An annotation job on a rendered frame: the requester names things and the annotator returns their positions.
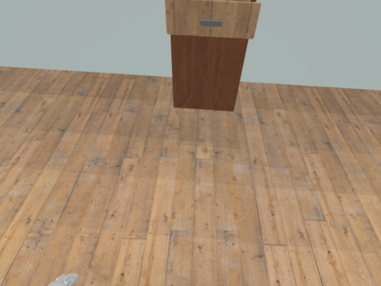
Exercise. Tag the left robot hand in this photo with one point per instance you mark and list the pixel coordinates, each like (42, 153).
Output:
(65, 280)

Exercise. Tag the drawer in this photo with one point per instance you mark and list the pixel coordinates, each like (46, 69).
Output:
(239, 17)

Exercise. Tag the handle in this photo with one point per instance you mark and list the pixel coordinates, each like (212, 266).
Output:
(215, 23)

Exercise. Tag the cabinet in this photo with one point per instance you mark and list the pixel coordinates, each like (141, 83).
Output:
(206, 71)

